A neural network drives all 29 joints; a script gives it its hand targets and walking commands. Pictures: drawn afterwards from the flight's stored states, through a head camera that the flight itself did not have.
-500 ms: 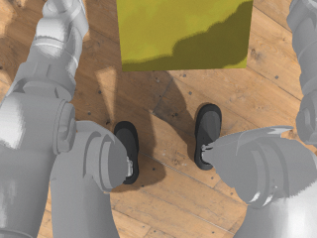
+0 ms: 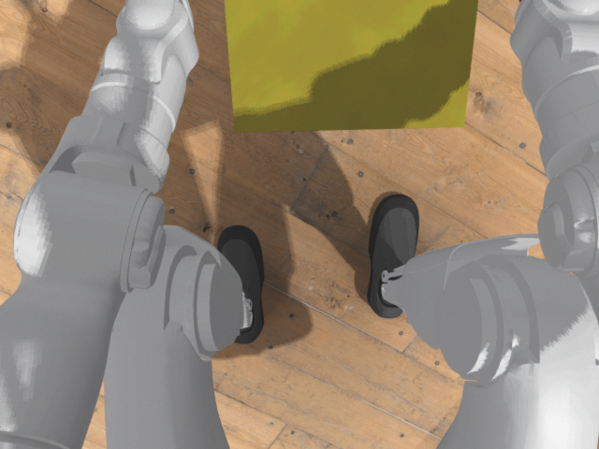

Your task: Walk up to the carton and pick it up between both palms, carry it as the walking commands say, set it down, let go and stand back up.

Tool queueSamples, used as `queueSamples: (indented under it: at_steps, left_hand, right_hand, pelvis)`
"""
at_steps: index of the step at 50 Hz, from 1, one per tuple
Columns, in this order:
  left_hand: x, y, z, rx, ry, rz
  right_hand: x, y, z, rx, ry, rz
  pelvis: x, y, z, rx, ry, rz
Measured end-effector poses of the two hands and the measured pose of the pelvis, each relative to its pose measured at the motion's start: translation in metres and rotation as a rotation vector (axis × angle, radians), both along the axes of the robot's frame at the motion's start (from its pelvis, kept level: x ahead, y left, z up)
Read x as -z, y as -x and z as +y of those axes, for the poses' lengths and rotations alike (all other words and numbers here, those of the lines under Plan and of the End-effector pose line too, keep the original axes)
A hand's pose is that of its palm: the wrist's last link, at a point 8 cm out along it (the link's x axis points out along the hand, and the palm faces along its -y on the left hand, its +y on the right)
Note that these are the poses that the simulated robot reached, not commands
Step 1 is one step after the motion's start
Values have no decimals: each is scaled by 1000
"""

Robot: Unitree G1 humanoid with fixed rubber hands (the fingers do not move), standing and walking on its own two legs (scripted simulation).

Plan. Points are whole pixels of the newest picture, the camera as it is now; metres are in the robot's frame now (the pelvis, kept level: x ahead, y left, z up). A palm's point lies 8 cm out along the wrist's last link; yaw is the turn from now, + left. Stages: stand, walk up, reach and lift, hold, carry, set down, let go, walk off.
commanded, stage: reach and lift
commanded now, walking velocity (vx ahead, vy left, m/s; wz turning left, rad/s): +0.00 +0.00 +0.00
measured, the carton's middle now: out of the picture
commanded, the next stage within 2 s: none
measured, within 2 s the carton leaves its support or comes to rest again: leaves its support in 0.94 s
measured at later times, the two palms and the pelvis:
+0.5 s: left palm out of the picture +0.55 +0.12 -0.19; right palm out of the picture +0.54 -0.21 -0.19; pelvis +0.00 +0.00 +0.00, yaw +1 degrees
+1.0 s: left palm out of the picture +0.55 +0.11 -0.18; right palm out of the picture +0.54 -0.21 -0.18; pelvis +0.00 +0.00 -0.01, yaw +2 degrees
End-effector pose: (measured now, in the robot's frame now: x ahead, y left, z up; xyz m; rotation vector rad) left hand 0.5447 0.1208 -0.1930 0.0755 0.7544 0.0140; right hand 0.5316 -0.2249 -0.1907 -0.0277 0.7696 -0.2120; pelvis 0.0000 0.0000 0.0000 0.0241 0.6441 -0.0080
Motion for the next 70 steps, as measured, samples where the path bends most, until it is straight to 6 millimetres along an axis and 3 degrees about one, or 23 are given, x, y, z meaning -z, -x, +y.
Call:
queueSamples:
  at_steps: [8,19,34,47,59,70]
  left_hand:
    - [0,0,-3,-8,-4,-6]
    - [1,1,-4,-14,0,-10]
    - [0,-4,-2,7,31,20]
    - [-3,-5,-5,8,21,35]
    - [-42,-1,-9,-41,7,-8]
    - [-75,-6,-8,-56,5,-44]
  right_hand:
    - [2,-5,17,-24,-7,-5]
    - [2,-5,17,-20,-1,-8]
    - [-1,-11,14,-68,-24,28]
    - [-6,-9,12,-82,-7,49]
    - [-36,3,13,-35,-31,2]
    - [-67,-3,15,-48,-27,-34]
  pelvis:
    - [-2,0,0,-3,-2,3]
    - [-4,0,1,-11,0,-3]
    - [11,1,-1,-33,3,-27]
    - [11,-3,0,-39,13,-5]
    - [0,0,-1,-40,14,-9]
    - [-14,3,-4,-40,5,19]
